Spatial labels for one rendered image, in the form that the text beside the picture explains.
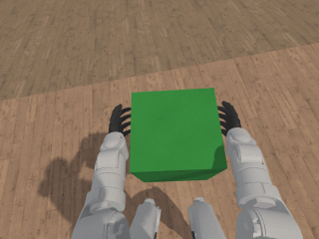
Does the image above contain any robot left forearm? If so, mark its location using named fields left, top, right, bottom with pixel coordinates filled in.
left=71, top=131, right=130, bottom=239

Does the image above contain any robot left hand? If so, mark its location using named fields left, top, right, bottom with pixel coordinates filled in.
left=109, top=104, right=132, bottom=137

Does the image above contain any left robot thigh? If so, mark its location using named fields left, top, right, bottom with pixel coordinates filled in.
left=130, top=202, right=161, bottom=239

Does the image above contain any left robot upper arm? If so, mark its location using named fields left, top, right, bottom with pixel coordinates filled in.
left=72, top=210, right=131, bottom=239

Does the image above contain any right robot thigh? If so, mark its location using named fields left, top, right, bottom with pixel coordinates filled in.
left=187, top=201, right=226, bottom=239

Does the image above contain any right robot upper arm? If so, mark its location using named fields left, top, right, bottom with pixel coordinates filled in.
left=235, top=206, right=303, bottom=239

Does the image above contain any robot right hand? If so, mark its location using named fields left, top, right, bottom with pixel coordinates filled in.
left=217, top=101, right=241, bottom=136

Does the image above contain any robot right forearm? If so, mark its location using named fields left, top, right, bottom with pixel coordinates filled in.
left=225, top=127, right=303, bottom=239

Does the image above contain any carton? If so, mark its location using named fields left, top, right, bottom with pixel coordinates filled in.
left=130, top=88, right=227, bottom=182

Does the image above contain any robot thigh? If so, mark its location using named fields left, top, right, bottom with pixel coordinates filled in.
left=130, top=202, right=161, bottom=239
left=187, top=201, right=226, bottom=239

